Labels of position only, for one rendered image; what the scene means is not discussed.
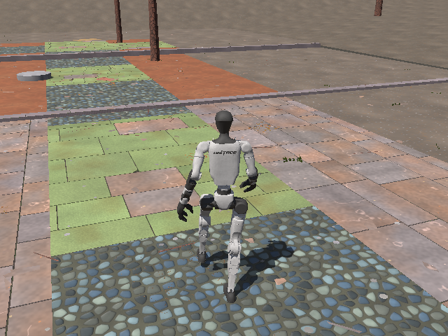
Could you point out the right robot hand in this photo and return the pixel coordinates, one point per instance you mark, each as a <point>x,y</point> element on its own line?
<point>246,183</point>

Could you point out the robot torso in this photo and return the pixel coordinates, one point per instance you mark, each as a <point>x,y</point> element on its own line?
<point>224,162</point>

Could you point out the right robot forearm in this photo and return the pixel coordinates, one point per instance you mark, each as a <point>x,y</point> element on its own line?
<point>253,180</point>

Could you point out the right robot upper arm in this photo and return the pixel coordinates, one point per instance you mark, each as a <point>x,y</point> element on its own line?
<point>249,158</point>

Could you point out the left robot forearm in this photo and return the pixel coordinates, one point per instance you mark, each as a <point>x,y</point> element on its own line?
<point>188,190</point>

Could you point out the left robot upper arm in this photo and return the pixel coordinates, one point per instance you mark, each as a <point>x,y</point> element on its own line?
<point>201,148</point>

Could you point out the left robot hand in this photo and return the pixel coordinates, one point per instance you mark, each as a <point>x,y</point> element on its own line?
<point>181,212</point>

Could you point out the left robot shin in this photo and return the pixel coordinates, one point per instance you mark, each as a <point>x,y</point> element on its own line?
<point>203,235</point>

